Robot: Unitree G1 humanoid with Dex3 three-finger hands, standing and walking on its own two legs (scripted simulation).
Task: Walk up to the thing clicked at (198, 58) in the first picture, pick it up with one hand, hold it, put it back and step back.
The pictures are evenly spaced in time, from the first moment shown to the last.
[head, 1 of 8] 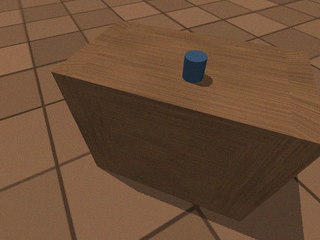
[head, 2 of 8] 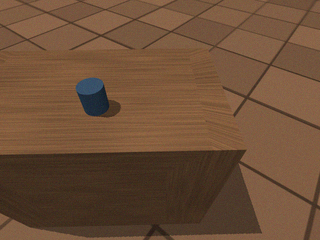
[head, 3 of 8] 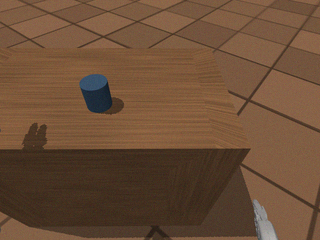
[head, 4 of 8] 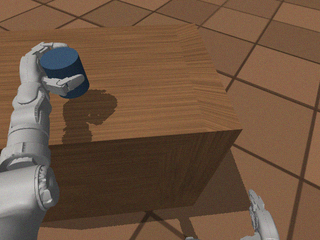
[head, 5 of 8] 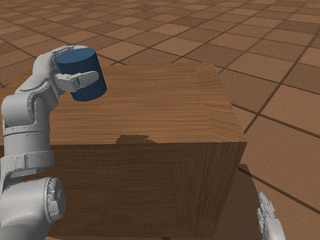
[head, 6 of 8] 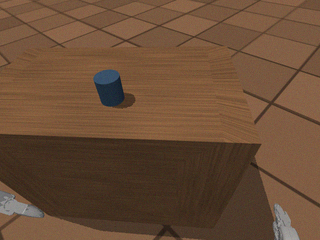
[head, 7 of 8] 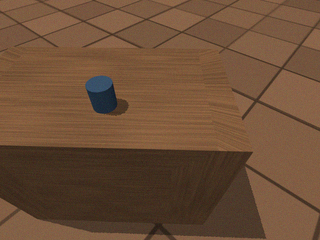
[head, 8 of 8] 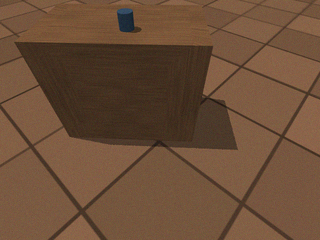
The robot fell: no
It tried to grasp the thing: yes
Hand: left
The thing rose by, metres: 0.24
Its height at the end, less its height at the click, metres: +0.00
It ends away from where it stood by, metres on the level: 0.01
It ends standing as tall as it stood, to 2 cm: yes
